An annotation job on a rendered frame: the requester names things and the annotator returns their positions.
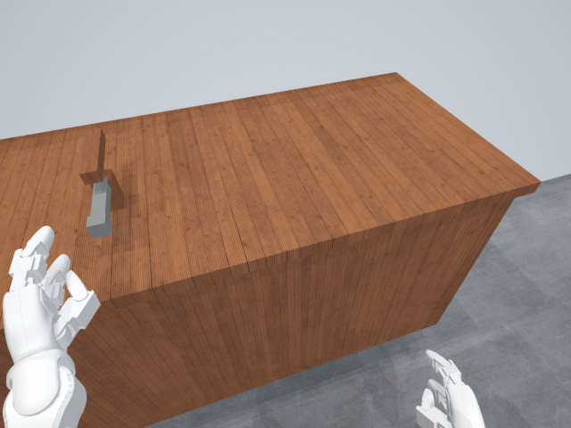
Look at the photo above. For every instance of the robot right hand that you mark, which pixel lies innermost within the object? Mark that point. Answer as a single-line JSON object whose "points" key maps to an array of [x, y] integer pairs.
{"points": [[458, 402]]}

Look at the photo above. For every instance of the tap lever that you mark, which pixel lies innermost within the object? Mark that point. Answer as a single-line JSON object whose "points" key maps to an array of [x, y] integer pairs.
{"points": [[99, 224]]}

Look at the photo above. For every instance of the left robot forearm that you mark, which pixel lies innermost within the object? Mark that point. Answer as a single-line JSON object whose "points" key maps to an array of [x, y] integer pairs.
{"points": [[44, 392]]}

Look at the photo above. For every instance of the counter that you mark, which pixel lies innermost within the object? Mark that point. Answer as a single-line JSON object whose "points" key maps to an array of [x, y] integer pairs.
{"points": [[255, 238]]}

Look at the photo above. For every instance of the robot left hand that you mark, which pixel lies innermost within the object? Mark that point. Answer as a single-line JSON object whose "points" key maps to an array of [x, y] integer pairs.
{"points": [[30, 308]]}

